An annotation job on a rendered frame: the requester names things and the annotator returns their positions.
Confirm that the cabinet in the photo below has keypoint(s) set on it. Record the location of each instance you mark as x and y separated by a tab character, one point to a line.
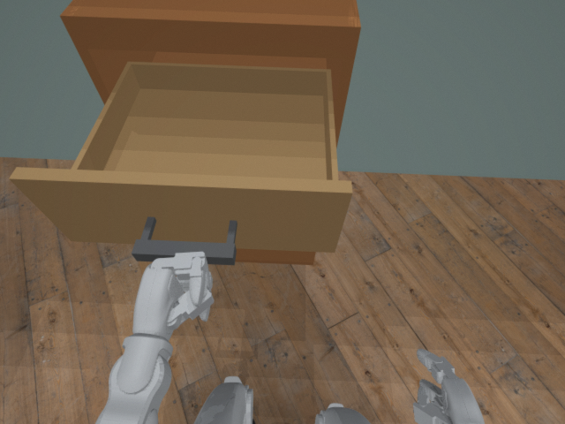
312	34

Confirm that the left robot shin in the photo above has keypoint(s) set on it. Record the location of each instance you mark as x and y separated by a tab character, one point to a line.
232	379

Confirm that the robot right hand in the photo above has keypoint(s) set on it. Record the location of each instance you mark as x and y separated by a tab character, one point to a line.
454	403

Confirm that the drawer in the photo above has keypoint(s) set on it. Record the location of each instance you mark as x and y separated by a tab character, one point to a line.
198	145

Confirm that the robot left forearm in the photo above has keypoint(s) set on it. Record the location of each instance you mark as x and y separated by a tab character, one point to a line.
138	381

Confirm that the handle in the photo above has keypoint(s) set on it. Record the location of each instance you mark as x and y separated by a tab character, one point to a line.
146	249

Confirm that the robot left thigh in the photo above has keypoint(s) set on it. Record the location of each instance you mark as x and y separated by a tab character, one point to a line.
228	403

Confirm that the robot left hand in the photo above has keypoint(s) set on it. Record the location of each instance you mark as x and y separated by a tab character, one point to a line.
184	278

